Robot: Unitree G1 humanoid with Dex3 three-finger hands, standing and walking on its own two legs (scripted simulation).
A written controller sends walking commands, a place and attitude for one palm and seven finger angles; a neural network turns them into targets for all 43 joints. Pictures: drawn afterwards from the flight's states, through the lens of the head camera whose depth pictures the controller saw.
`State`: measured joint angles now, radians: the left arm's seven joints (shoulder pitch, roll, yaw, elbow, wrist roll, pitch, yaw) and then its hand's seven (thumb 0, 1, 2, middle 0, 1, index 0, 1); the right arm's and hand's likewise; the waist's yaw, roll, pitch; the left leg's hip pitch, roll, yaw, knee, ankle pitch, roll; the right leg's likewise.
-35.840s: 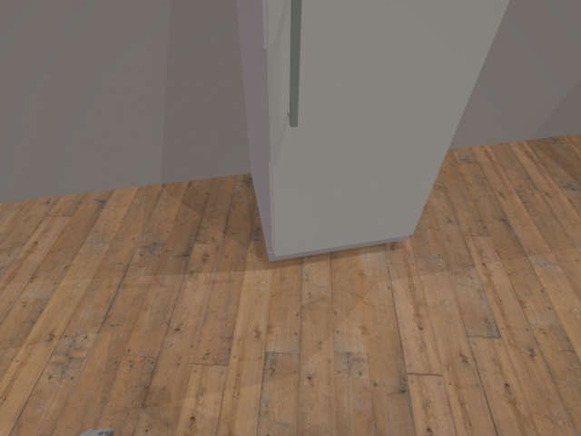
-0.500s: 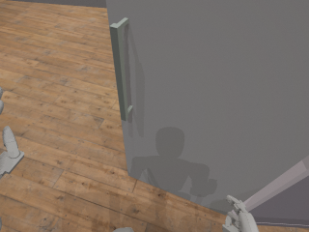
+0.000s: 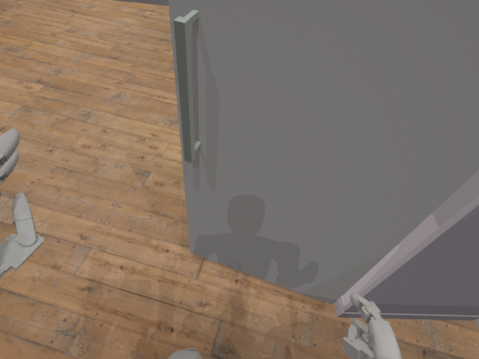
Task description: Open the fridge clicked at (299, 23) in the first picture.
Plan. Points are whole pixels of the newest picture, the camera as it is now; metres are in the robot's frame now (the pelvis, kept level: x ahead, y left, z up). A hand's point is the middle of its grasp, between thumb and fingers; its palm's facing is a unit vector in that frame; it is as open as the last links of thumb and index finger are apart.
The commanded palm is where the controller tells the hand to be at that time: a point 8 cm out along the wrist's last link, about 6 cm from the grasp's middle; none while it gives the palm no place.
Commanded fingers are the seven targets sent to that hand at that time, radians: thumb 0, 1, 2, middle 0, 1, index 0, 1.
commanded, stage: step back with the hand held close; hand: left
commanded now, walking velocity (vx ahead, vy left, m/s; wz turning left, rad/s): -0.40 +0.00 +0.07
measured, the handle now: (191, 98) +0.56 +0.16 +0.12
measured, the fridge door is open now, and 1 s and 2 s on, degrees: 71 71 71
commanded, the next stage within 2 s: stop stepping back and stand still in 0.06 s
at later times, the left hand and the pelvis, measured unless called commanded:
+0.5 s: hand out of the picture +0.08 +0.30 +0.16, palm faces +0.54 -0.79 -0.30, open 7.4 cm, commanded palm +0.01 +0.33 +0.18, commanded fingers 0.00 0.90 0.90 -0.20 -0.30 -0.20 -0.30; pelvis -0.11 +0.02 +0.00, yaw +3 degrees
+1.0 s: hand out of the picture +0.07 +0.32 +0.17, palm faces +0.51 -0.76 -0.41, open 7.4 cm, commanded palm +0.01 +0.35 +0.18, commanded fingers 0.00 0.90 0.90 -0.20 -0.30 -0.20 -0.30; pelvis -0.11 +0.04 +0.00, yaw +5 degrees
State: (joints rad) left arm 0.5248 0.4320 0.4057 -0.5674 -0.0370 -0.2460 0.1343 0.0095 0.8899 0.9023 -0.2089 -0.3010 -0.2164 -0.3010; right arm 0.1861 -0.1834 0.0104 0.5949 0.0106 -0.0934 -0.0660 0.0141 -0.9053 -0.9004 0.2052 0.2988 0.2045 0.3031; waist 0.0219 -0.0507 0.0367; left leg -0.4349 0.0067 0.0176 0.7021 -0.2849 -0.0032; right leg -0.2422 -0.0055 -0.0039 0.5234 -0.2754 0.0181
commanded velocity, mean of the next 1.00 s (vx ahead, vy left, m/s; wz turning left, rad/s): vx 0.05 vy -0.02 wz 0.01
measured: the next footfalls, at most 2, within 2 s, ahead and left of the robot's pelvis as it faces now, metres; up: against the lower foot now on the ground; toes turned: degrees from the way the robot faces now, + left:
right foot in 0.26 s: -0.07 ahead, -0.07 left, +0.00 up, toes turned +4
left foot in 0.46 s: -0.04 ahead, +0.15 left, +0.00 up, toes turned +6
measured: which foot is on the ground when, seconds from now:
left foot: down 0.00-0.28, up 0.30-0.44, down 0.46-1.00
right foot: down 0.00-0.04, up 0.06-0.24, down 0.26-1.00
